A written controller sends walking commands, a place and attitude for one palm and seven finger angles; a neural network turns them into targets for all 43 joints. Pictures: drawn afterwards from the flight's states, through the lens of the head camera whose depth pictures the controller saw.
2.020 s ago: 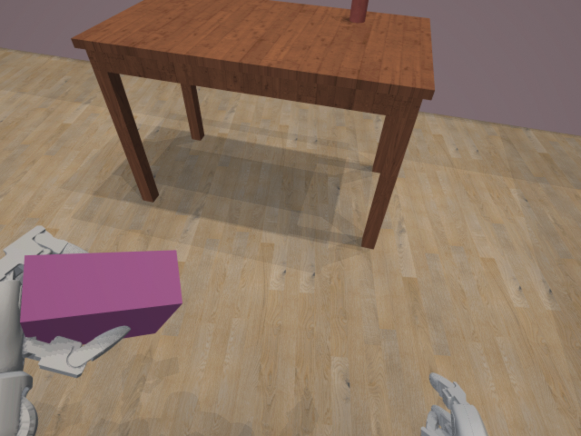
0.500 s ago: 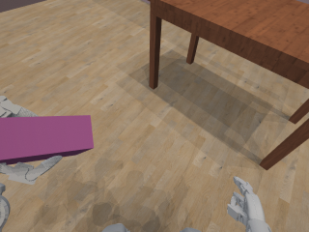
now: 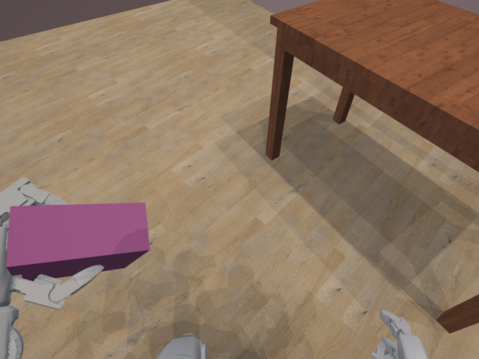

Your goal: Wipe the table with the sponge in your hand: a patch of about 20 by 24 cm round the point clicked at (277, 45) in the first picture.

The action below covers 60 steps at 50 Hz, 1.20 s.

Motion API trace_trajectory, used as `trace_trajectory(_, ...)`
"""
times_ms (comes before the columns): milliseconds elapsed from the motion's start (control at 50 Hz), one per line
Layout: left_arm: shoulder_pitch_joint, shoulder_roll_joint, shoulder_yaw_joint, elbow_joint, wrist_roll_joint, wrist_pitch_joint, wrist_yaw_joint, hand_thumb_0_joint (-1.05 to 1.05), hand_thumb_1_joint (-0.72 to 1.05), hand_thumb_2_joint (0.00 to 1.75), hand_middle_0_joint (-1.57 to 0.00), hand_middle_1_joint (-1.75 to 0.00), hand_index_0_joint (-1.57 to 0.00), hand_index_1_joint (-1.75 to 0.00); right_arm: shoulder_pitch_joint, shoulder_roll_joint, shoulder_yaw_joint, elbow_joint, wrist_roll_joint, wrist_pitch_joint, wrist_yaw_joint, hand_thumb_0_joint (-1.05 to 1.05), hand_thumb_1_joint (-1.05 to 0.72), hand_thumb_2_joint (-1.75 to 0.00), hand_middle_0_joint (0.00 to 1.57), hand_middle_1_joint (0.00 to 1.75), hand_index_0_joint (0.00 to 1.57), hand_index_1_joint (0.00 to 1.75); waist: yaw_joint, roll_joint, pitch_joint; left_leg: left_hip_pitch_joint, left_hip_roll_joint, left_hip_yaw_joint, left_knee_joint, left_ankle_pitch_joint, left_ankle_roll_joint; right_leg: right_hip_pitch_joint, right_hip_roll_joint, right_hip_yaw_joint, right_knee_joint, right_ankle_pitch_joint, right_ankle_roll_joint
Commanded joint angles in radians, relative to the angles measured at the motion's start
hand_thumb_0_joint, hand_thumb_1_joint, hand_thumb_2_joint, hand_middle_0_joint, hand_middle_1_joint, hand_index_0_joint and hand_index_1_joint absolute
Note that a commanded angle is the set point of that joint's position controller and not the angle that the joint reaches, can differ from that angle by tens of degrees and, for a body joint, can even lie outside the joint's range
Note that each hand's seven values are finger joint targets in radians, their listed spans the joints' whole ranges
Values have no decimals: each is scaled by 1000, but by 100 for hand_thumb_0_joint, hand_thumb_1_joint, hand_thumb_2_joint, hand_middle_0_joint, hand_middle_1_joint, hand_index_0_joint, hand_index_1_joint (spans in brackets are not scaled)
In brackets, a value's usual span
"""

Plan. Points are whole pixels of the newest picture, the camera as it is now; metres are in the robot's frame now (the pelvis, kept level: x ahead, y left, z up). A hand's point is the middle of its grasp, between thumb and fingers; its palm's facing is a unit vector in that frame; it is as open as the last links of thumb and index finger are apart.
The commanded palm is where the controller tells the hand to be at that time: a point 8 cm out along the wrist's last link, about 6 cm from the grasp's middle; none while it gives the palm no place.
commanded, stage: walk to a spot facing it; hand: left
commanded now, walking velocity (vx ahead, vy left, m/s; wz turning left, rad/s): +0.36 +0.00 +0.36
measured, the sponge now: (99, 242) +0.23 +0.19 +0.15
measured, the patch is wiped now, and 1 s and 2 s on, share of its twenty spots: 0.00 0.00 0.00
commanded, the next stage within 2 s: turn to face it in 1.30 s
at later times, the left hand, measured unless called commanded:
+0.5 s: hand (74, 182) +0.30 +0.25 +0.17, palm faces +0.55 -0.70 -0.46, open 9.9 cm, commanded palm +0.25 +0.27 +0.17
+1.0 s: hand (68, 127) +0.40 +0.29 +0.18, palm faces +0.62 -0.65 -0.43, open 9.9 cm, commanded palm +0.33 +0.31 +0.17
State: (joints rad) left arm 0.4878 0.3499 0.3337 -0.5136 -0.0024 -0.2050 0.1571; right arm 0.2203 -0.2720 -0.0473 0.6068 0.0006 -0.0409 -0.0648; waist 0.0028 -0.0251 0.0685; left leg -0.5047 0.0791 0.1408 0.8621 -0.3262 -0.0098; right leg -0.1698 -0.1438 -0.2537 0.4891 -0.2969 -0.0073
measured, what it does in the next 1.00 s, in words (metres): walks ahead, turning left: left foot, then right foot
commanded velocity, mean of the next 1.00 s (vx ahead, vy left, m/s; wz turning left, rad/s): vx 0.34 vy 0.00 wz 0.36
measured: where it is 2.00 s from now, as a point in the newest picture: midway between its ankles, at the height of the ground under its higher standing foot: (246, 314)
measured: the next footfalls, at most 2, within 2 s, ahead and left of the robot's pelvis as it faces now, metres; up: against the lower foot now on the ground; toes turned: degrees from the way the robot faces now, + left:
left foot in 0.12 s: +0.15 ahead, +0.13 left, +0.00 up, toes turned +10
right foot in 0.46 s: +0.21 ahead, -0.15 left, +0.00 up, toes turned -3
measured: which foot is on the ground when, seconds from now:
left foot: up 0.00-0.10, down 0.12-0.46, up 0.48-0.74, down 0.76-1.00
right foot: down 0.00-0.12, up 0.14-0.44, down 0.46-0.78, up 0.80-1.00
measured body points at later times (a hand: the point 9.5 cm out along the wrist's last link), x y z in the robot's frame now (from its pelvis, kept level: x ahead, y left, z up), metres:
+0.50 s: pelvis +0.13 -0.03 -0.02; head +0.15 -0.04 +0.43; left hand +0.27 +0.28 +0.19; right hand +0.31 -0.19 -0.14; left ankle +0.10 +0.11 -0.72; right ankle +0.17 -0.15 -0.75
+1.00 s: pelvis +0.26 +0.00 -0.01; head +0.29 +0.02 +0.44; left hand +0.36 +0.32 +0.21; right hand +0.49 -0.14 -0.09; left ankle +0.26 +0.12 -0.74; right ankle +0.34 -0.13 -0.68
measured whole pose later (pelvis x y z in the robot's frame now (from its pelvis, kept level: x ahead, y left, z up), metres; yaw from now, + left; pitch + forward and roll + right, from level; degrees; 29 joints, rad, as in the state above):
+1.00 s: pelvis +0.26 +0.00 -0.01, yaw +18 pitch +0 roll -1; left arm 0.49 0.38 0.40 -0.60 -0.02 -0.23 0.15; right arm 0.19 -0.12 0.01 0.58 0.02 -0.10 -0.03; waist 0.00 0.00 0.06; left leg -0.31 0.07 0.09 0.55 -0.24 0.02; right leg -0.53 -0.13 -0.12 0.99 -0.39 0.06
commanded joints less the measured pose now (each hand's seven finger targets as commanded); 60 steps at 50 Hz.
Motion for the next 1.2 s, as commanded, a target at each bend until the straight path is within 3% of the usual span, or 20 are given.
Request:
trace_trajectory(0,-39,187,167,-268,-24,-58,56,0,10,130,-120,-160,-120,-160,-79,-12,-8,-196,-3,-53,4,0,-90,-90,20,30,20,30,39,-152,-145,43,-22,69,-221,2,9,150,-216,173,-128,266,-123)
trace_trajectory(60,-76,156,125,-273,-26,-58,61,0,10,130,-120,-160,-120,-160,-20,-35,-24,-190,1,-53,-15,0,-90,-90,20,30,20,30,-24,30,-211,373,-54,69,-398,101,35,5,-138,64,225,293,-46)
trace_trajectory(100,-128,165,128,-316,-24,-90,62,0,10,130,-120,-160,-120,-160,-53,-63,-24,-203,6,-65,-4,0,-90,-90,20,30,20,30,-18,420,-233,634,338,-607,-523,416,251,-434,89,104,724,-325,46)
trace_trajectory(120,-167,219,139,-245,-5,-97,45,0,10,130,-120,-160,-120,-160,-62,-58,-12,-187,10,-72,13,0,-90,-90,20,30,20,30,-17,310,-197,541,374,-679,-556,291,289,-497,54,220,807,-321,27)
trace_trajectory(260,-33,159,145,-313,-24,-93,12,0,10,130,-120,-160,-120,-160,-82,-31,-6,-147,12,-115,17,0,-90,-90,20,30,20,30,11,285,-130,164,193,-259,-623,-85,182,-262,16,141,457,-69,57)
trace_trajectory(400,-132,141,107,-130,-15,-51,8,0,10,130,-120,-160,-120,-160,-70,-19,13,-112,4,-103,-18,0,-90,-90,20,30,20,30,10,154,-126,114,121,-167,-384,-195,111,31,92,63,7,-82,64)
trace_trajectory(440,-181,217,137,-116,-4,-31,16,0,10,130,-120,-160,-120,-160,-74,23,24,-119,4,-88,-15,0,-90,-90,20,30,20,30,26,-315,-130,-203,-65,-15,154,-241,32,207,-260,605,-230,-179,-102)
trace_trajectory(460,-212,229,146,-132,-19,-23,23,0,10,130,-120,-160,-120,-160,-132,-16,16,-133,2,-100,-10,0,-90,-90,20,30,20,30,43,-287,-124,-284,-55,-120,344,-233,18,205,-369,753,-274,-142,-167)
trace_trajectory(580,-156,203,142,-243,-10,-67,20,0,10,130,-120,-160,-120,-160,-143,-13,19,-127,-2,-59,-3,0,-90,-90,20,30,20,30,13,-151,-80,-102,39,-68,118,-86,-12,103,-249,200,-165,339,-107)
trace_trajectory(700,-40,200,184,-332,-25,-63,65,0,10,130,-120,-160,-120,-160,-63,-3,-18,-192,-2,-50,-3,0,-90,-90,20,30,20,30,-8,-73,-234,282,-112,148,-356,112,2,94,-163,44,184,552,-49)
trace_trajectory(720,-51,194,178,-347,-24,-76,66,0,10,130,-120,-160,-120,-160,-44,-19,-31,-199,4,-50,-11,0,-90,-90,20,30,20,30,-34,47,-279,481,-72,73,-386,163,34,-46,-133,23,395,486,-4)
trace_trajectory(740,-49,182,180,-362,-27,-94,67,0,10,130,-120,-160,-120,-160,-51,-44,-40,-200,5,-50,-7,0,-90,-90,20,30,20,30,-38,323,-309,627,138,-257,-429,340,144,-263,-5,17,672,4,50)
trace_trajectory(760,-66,179,160,-353,-33,-107,65,0,10,130,-120,-160,-120,-160,-50,-52,-36,-203,13,-66,8,0,-90,-90,20,30,20,30,-26,381,-297,676,350,-652,-470,649,275,-447,90,123,855,-376,54)
trace_trajectory(780,-77,249,206,-266,-18,-96,44,0,10,130,-120,-160,-120,-160,-63,-57,-32,-175,11,-74,18,0,-90,-90,20,30,20,30,-30,259,-242,602,380,-666,-494,544,297,-532,30,235,897,-322,45)
trace_trajectory(920,11,151,162,-322,-39,-92,5,0,10,130,-120,-160,-120,-160,-81,-28,-17,-148,18,-108,24,0,-90,-90,20,30,20,30,5,282,-161,207,200,-247,-582,128,193,-301,8,143,503,-61,69)
trace_trajectory(1060,-120,137,120,-156,-24,-41,3,0,10,130,-120,-160,-120,-160,-82,-24,6,-125,10,-102,-16,0,-90,-90,20,30,20,30,14,172,-136,151,132,-183,-401,-88,122,2,106,45,34,-18,82)
trace_trajectory(1080,-157,139,102,-150,-14,-32,2,0,10,130,-120,-160,-120,-160,-84,-10,14,-121,11,-99,-17,0,-90,-90,20,30,20,30,14,63,-130,73,77,-145,-233,-129,91,70,33,142,-71,-63,51)
trace_trajectory(1100,-168,193,129,-132,-4,-21,9,0,10,130,-120,-160,-120,-160,-79,22,21,-125,11,-92,-15,0,-90,-90,20,30,20,30,21,-238,-137,-134,-35,-41,76,-234,40,171,-205,479,-200,-115,-45)
trace_trajectory(1120,-181,245,160,-146,-20,-15,19,0,10,130,-120,-160,-120,-160,-132,-4,23,-139,2,-100,-18,0,-90,-90,20,30,20,30,43,-305,-123,-247,-71,-102,334,-288,9,176,-383,714,-257,-10,-145)
trace_trajectory(1180,-160,215,144,-200,-23,-38,11,0,10,130,-120,-160,-120,-160,-152,-20,17,-116,-3,-83,-3,0,-90,-90,20,30,20,30,20,-153,-87,-234,8,-162,499,-121,-28,101,-327,481,-208,145,-140)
